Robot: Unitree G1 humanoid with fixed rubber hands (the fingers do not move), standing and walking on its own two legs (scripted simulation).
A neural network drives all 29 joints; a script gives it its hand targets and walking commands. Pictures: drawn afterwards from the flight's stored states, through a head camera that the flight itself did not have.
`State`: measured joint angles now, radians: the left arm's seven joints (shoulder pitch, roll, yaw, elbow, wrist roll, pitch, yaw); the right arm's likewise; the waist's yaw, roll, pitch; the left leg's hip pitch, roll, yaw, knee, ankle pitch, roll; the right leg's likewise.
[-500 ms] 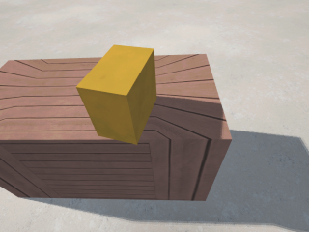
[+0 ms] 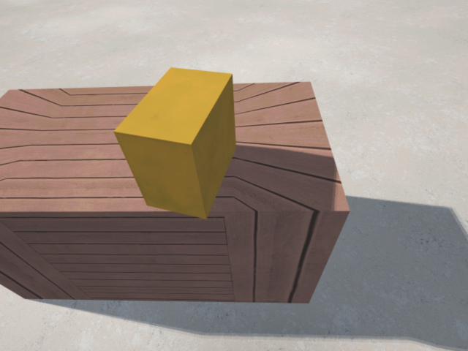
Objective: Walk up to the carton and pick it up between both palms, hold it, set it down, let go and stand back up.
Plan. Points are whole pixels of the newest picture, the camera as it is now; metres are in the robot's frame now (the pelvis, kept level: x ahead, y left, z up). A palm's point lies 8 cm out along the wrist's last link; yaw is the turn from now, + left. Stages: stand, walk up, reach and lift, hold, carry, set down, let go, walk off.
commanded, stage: walk up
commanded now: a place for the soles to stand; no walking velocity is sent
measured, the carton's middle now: (188, 141) +0.58 +0.15 +0.02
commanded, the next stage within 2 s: none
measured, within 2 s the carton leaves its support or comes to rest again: neither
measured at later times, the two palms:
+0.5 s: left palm out of the picture +0.05 +0.35 -0.10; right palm out of the picture +0.11 -0.29 -0.11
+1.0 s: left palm out of the picture +0.12 +0.48 -0.10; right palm out of the picture +0.12 -0.17 -0.10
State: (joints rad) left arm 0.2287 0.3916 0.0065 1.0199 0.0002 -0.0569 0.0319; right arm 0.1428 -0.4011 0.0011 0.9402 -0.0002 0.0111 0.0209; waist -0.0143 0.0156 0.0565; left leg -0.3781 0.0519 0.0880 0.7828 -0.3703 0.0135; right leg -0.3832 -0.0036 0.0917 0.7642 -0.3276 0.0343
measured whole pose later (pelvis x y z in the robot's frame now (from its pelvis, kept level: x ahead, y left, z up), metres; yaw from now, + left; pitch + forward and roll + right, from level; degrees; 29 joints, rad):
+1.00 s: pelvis +0.09 +0.16 +0.01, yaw +6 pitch -3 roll +0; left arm 0.28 0.40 0.01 0.95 0.00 -0.04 0.05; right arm 0.32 -0.44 -0.03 0.94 0.00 0.02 0.04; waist -0.06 0.01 0.08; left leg -0.17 -0.17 0.12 0.65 -0.41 0.09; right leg -0.41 0.01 0.07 0.66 -0.21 0.00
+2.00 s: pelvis +0.14 +0.16 -0.01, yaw +1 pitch -3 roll -1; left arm 0.19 0.40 0.01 0.86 0.00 0.01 0.02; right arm 0.11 -0.39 -0.03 0.94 0.00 -0.02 -0.03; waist -0.01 -0.05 0.17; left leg -0.36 -0.01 0.05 0.87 -0.45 0.05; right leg -0.45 0.08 0.11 0.86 -0.37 0.01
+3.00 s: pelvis +0.05 +0.14 +0.00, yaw +0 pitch -5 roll -1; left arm 0.18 0.39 0.01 1.03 0.00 -0.04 0.04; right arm 0.18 -0.40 -0.03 0.94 0.00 0.02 0.02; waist -0.01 0.02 0.13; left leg -0.35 0.02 0.05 0.80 -0.36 0.03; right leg -0.37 0.02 0.11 0.86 -0.52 0.01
